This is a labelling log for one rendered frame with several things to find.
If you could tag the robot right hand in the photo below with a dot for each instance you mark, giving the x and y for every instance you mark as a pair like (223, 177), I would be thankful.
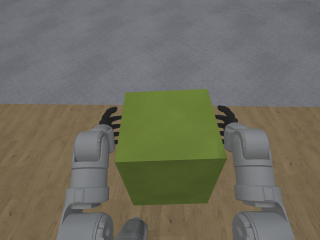
(230, 118)

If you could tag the left robot thigh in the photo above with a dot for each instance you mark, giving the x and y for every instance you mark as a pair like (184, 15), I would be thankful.
(133, 229)

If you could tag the robot left upper arm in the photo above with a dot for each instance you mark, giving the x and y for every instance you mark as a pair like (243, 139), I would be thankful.
(87, 226)

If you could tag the left robot forearm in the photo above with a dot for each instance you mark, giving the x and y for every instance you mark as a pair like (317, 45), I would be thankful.
(89, 174)

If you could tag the carton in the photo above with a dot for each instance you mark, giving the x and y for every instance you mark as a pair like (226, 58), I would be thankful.
(169, 149)

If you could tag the robot right upper arm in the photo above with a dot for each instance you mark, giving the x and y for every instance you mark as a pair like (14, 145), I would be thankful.
(260, 225)

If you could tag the robot left hand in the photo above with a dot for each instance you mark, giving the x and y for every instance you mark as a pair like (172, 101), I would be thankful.
(107, 120)

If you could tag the right robot forearm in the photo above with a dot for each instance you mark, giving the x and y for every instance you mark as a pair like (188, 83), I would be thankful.
(252, 159)

